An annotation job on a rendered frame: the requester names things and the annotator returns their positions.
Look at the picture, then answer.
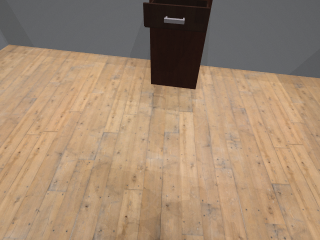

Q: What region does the cabinet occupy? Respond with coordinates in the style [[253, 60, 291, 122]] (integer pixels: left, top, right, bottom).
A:
[[149, 0, 213, 90]]

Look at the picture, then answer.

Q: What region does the drawer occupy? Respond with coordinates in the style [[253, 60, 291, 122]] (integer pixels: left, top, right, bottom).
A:
[[143, 0, 211, 33]]

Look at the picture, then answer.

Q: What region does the handle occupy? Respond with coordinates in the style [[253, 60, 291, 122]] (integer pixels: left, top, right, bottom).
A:
[[164, 16, 185, 25]]

